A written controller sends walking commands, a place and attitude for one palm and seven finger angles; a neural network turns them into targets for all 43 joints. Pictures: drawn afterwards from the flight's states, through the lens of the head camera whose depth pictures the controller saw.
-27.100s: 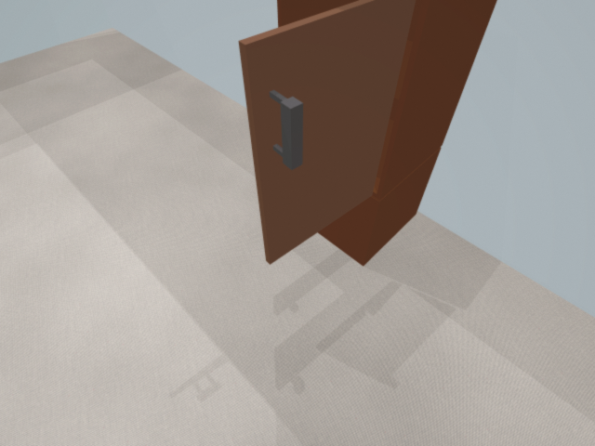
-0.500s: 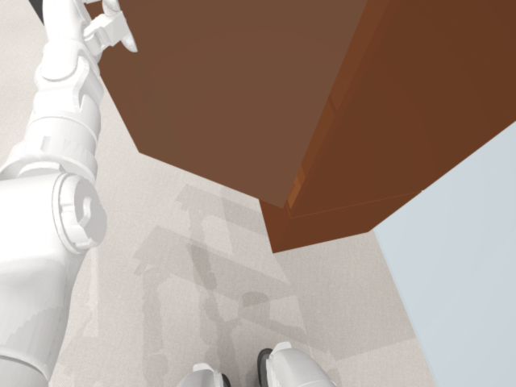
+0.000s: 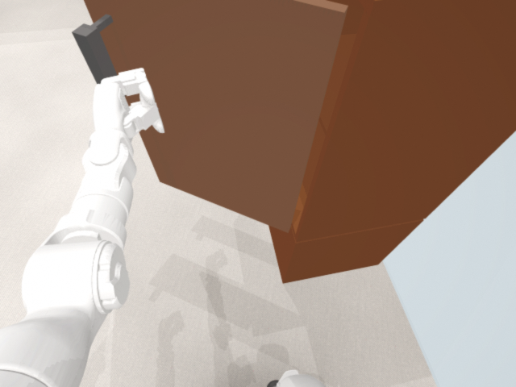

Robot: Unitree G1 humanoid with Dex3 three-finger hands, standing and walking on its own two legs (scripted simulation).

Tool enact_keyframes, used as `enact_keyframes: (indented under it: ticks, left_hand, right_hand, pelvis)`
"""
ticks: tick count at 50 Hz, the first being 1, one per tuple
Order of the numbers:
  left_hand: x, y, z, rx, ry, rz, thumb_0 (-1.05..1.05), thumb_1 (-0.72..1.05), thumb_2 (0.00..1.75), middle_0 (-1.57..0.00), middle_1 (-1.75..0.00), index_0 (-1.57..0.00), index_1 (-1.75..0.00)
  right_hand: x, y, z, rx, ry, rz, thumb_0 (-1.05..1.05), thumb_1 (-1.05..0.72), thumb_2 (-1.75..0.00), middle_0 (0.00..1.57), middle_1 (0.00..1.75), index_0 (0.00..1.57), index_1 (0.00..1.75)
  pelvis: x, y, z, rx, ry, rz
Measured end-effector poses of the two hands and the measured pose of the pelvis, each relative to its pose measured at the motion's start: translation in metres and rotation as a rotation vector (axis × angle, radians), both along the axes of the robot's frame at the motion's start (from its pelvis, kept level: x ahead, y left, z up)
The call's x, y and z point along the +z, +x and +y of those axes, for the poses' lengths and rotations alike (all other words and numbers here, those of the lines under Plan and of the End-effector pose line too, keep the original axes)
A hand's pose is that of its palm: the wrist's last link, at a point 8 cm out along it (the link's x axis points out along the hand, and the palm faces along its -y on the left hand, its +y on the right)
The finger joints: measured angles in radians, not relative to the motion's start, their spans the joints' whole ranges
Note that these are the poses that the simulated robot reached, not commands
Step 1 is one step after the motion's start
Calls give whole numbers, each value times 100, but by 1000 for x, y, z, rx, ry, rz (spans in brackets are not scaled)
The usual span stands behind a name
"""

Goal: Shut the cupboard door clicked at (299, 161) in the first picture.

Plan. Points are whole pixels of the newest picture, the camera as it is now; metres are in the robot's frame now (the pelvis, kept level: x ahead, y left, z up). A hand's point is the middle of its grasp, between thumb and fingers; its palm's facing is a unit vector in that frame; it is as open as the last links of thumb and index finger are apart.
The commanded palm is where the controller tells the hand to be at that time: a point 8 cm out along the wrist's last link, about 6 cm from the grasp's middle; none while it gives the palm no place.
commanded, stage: pull the fist back off the door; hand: left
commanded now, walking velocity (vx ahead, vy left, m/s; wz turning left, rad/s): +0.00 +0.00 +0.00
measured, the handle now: (110, 60) +0.65 +0.20 +0.12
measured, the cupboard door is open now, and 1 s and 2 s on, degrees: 55 55 55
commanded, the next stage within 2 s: draw the hand back to the body in 0.22 s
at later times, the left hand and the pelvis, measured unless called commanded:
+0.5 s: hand (150, 120) +0.48 +0.12 +0.13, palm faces +0.03 -1.00 -0.01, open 3.1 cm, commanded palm +0.42 +0.18 +0.14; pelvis -0.01 +0.00 +0.00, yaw -1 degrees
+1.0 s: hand (63, 220) +0.31 +0.19 +0.16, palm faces +0.14 -0.97 -0.17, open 3.1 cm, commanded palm +0.27 +0.24 +0.17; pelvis -0.01 +0.00 +0.03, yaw +2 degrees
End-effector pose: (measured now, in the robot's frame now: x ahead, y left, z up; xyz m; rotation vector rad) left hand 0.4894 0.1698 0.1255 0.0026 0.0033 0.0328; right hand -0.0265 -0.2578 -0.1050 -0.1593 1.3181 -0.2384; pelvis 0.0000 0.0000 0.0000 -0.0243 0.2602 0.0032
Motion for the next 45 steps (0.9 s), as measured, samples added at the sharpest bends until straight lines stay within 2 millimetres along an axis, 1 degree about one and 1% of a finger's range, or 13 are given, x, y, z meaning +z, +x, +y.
enact_keyframes:
  ticks: [4,8,13,17,20,23,26,29,31,34,39,43,45]
  left_hand:
    - [-4,-15,-1,-10,11,-1,2,90,90,-130,-150,-130,-150]
    - [-2,-23,-8,-23,10,-12,2,90,90,-130,-150,-130,-150]
    - [4,-24,-18,-27,10,-12,2,90,90,-130,-150,-130,-150]
    - [6,-19,-20,-14,0,-2,2,90,90,-130,-150,-130,-150]
    - [8,-17,-16,-7,3,-16,2,90,90,-130,-150,-130,-150]
    - [9,-24,-7,-3,4,-45,2,90,90,-130,-149,-130,-150]
    - [7,-38,6,-5,13,-51,2,90,90,-130,-149,-130,-150]
    - [6,-60,19,-5,10,-51,2,90,90,-130,-149,-130,-150]
    - [7,-76,26,-4,9,-56,2,90,90,-130,-149,-130,-150]
    - [12,-99,35,-4,12,-70,2,90,90,-130,-150,-130,-150]
    - [26,-135,46,-13,21,-87,2,90,90,-130,-149,-130,-150]
    - [35,-162,55,-18,23,-89,2,90,90,-128,-147,-128,-148]
    - [41,-176,58,11,92,-100,2,90,90,-125,-144,-125,-145]
  right_hand:
    - [0,15,-7,33,-23,-47,1,-91,-90,20,30,20,30]
    - [-1,30,-10,57,-35,-100,1,-91,-90,20,30,20,30]
    - [-2,41,-7,69,-30,-153,1,-91,-90,20,30,20,30]
    - [-4,40,-3,65,-17,-165,1,-91,-90,20,30,20,30]
    - [-5,33,-1,49,-6,-157,1,-91,-90,20,30,20,30]
    - [-6,25,1,23,9,-139,1,-91,-90,20,30,20,30]
    - [-5,21,3,-2,23,-130,1,-91,-90,20,30,20,30]
    - [-3,28,3,-8,28,-145,1,-91,-90,20,30,20,30]
    - [0,38,3,1,24,-171,1,-91,-90,20,30,20,30]
    - [5,63,2,33,13,-237,1,-91,-90,20,30,20,30]
    - [21,122,5,99,-4,-404,1,-91,-90,20,30,20,30]
    - [40,170,15,157,1,-555,1,-91,-90,20,30,20,30]
    - [51,190,22,187,5,-619,1,-91,-90,20,30,20,30]
  pelvis:
    - [0,-7,-1,19,0,-17]
    - [-1,-12,-1,26,3,-26]
    - [-2,-15,0,24,9,-31]
    - [-3,-17,-1,15,13,-27]
    - [-3,-17,-2,4,16,-21]
    - [-1,-13,-2,-13,19,-27]
    - [2,-9,-3,-25,19,-48]
    - [7,-5,-3,-26,16,-79]
    - [9,-4,-3,-22,15,-102]
    - [12,-4,-3,-10,13,-135]
    - [16,-6,-1,8,15,-183]
    - [19,-8,1,19,19,-218]
    - [20,-9,1,23,21,-238]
